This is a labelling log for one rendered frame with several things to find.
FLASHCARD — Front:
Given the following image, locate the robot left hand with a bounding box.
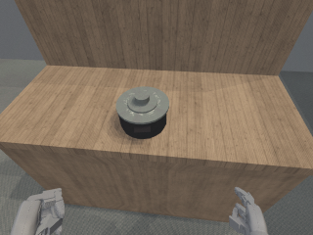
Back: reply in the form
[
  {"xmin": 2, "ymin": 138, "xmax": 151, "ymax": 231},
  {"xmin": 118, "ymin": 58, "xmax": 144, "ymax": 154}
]
[{"xmin": 10, "ymin": 188, "xmax": 66, "ymax": 235}]

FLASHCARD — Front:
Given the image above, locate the knob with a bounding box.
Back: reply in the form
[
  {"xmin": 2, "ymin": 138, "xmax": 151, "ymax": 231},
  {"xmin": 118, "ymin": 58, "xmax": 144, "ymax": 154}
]
[{"xmin": 134, "ymin": 90, "xmax": 150, "ymax": 105}]

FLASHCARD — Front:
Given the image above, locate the robot right hand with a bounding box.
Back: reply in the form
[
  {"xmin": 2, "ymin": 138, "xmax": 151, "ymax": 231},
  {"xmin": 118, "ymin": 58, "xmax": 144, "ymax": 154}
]
[{"xmin": 229, "ymin": 187, "xmax": 268, "ymax": 235}]

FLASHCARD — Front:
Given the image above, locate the pot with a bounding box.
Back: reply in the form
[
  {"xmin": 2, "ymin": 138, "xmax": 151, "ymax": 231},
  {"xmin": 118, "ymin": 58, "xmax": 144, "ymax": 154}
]
[{"xmin": 118, "ymin": 114, "xmax": 167, "ymax": 139}]

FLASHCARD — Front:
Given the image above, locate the lid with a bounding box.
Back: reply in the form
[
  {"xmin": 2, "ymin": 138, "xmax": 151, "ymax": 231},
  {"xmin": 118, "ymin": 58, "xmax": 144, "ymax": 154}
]
[{"xmin": 115, "ymin": 86, "xmax": 169, "ymax": 124}]

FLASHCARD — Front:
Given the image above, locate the table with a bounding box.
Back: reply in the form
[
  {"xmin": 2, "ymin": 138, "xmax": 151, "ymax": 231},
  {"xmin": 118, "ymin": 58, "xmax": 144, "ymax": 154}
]
[{"xmin": 0, "ymin": 0, "xmax": 313, "ymax": 223}]

